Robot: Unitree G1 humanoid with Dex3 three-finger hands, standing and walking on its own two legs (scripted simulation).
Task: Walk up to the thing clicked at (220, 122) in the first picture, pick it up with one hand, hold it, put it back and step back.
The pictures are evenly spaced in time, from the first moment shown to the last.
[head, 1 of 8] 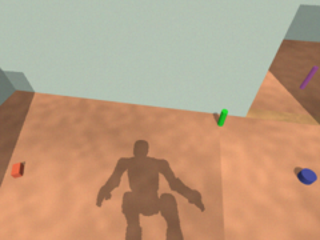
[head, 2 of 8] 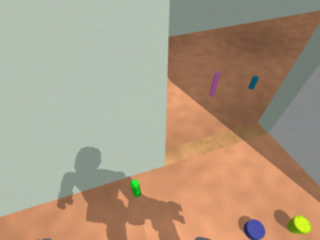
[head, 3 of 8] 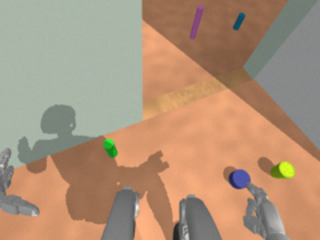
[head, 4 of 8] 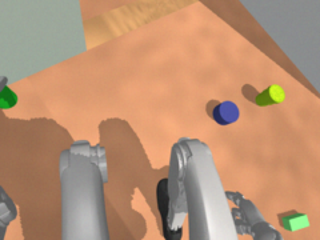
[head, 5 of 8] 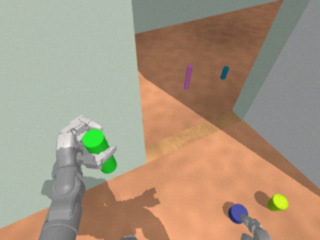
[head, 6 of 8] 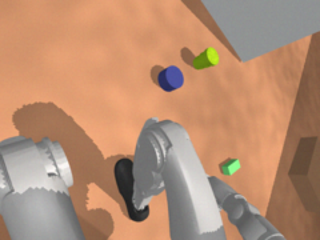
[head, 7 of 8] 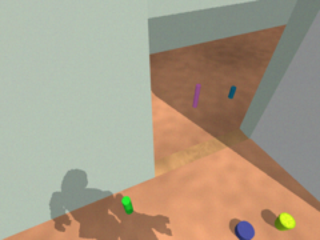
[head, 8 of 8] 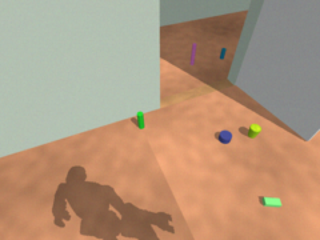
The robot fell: no
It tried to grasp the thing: yes
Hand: left
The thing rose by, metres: 0.67
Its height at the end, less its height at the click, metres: +0.00
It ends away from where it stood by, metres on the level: 0.02
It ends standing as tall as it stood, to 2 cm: yes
